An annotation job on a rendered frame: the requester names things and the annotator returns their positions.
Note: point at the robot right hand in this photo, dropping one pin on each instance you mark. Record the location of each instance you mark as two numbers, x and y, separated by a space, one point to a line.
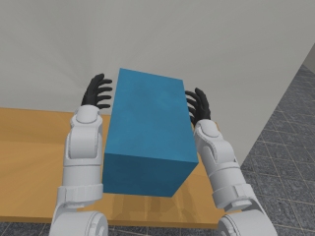
201 105

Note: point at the table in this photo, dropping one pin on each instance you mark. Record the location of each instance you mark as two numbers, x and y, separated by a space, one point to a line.
32 144

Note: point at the carton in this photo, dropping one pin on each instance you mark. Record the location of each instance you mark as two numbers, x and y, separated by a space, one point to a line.
150 148

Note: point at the robot right forearm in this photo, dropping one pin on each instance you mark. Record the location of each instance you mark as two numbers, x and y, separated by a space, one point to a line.
230 190

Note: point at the robot right upper arm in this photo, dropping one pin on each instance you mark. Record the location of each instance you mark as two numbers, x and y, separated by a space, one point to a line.
246 223

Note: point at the robot left forearm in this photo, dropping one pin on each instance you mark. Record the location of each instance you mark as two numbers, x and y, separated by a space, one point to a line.
82 162

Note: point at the robot left upper arm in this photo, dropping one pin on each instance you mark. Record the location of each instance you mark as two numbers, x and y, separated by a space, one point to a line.
80 223

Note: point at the robot left hand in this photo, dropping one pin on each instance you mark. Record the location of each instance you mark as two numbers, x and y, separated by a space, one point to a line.
92 97

